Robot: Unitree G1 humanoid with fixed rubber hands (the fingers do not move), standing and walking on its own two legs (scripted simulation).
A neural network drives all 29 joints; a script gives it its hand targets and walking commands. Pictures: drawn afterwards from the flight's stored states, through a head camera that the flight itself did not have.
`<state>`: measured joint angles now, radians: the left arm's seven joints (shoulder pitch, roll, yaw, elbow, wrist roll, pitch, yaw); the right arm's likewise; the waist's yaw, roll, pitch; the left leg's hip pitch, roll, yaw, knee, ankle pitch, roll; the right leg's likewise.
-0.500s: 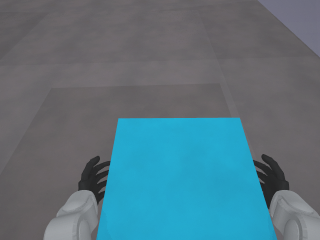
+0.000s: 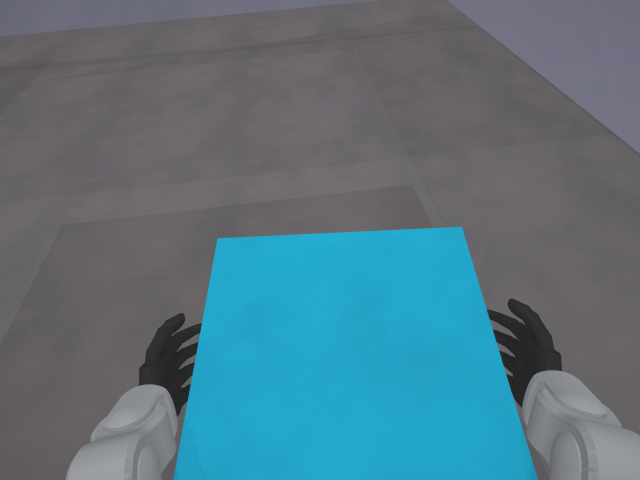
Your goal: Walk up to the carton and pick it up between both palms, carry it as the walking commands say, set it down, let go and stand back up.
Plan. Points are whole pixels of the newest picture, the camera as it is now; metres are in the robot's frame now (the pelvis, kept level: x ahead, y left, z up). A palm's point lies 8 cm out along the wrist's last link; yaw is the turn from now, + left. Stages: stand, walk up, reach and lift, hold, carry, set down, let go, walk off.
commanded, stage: carry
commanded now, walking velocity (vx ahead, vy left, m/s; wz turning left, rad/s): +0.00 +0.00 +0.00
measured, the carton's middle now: (344, 376) +0.26 -0.01 +0.02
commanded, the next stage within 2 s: none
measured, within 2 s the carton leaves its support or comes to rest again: neither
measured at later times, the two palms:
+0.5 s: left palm (182, 291) +0.34 +0.18 +0.11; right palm (491, 235) +0.38 -0.19 +0.13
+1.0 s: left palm (236, 293) +0.35 +0.12 +0.09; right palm (522, 237) +0.40 -0.25 +0.10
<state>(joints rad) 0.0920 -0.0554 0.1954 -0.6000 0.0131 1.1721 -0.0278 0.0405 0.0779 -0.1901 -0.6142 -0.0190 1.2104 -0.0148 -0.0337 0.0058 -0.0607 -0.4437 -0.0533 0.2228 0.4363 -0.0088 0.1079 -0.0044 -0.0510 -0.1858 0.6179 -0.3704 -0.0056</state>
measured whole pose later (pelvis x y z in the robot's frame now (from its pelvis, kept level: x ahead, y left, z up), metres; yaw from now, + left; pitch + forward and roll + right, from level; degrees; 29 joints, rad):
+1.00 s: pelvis +0.15 -0.09 +0.01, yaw +6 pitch +4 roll +1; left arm 0.09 -0.08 0.19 -0.65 0.04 1.18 0.00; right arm -0.01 0.06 -0.21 -0.59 0.01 1.19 0.01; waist -0.01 -0.04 -0.02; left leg -0.32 0.07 0.12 0.56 -0.29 -0.03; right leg -0.39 -0.03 -0.14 0.61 -0.23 -0.05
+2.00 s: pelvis -0.20 -0.10 +0.01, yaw +7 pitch +4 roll +1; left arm 0.07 -0.10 0.18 -0.62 0.07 1.19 -0.01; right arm -0.03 0.03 -0.20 -0.56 0.00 1.22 0.00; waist -0.05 -0.03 -0.02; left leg -0.26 0.02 0.07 0.51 -0.32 -0.03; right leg -0.44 -0.07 -0.12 0.59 -0.21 -0.03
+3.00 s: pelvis -0.56 -0.19 +0.03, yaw +11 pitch +3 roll -3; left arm 0.06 -0.07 0.16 -0.60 0.06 1.16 -0.01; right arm -0.01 0.06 -0.21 -0.56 -0.03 1.16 0.03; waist 0.05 0.03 -0.15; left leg -0.19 0.11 0.16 0.29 -0.14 0.00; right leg -0.47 -0.02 -0.07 0.92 -0.26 0.07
